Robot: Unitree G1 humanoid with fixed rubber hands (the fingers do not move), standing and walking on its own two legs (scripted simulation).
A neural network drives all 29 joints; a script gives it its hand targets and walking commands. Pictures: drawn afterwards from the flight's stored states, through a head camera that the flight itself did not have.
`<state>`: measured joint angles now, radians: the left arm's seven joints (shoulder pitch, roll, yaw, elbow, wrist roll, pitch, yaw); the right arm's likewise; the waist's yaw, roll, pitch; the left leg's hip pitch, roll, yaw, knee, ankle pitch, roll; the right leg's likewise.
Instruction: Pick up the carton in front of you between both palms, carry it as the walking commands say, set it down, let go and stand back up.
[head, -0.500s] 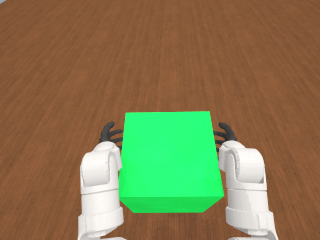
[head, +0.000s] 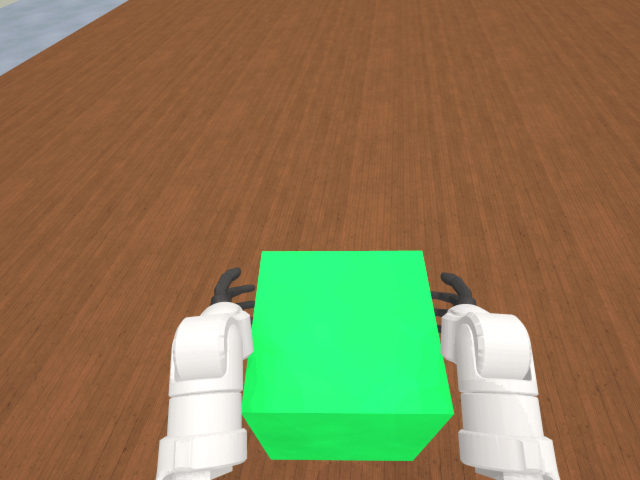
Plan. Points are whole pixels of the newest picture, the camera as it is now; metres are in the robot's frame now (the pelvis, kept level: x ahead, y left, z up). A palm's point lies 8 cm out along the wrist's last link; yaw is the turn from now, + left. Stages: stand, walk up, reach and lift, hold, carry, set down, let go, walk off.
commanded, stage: carry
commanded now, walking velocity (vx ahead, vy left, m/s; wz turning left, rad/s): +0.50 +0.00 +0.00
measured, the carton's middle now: (341, 362) +0.29 +0.01 -0.03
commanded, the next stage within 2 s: none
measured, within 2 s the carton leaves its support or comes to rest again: neither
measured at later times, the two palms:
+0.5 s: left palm (243, 180) +0.57 +0.17 +0.08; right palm (409, 181) +0.55 -0.12 +0.07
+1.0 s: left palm (256, 157) +0.67 +0.16 +0.06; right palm (405, 157) +0.65 -0.12 +0.05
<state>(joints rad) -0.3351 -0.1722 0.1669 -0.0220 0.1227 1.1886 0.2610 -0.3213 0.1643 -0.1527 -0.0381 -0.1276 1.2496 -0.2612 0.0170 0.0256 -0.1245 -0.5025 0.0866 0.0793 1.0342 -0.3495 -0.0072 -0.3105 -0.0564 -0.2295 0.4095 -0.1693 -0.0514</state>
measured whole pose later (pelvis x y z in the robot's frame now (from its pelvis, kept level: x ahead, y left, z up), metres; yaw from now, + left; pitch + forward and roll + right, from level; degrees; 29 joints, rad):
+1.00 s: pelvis +0.37 +0.02 -0.01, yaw -2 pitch +4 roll +0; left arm -0.30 -0.16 0.14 0.06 0.17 1.02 0.21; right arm -0.28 0.16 -0.12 0.06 -0.17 1.07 -0.22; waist 0.00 0.00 -0.14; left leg -0.20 0.07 0.19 0.52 -0.34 -0.02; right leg -0.28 -0.07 -0.16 0.54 -0.29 0.01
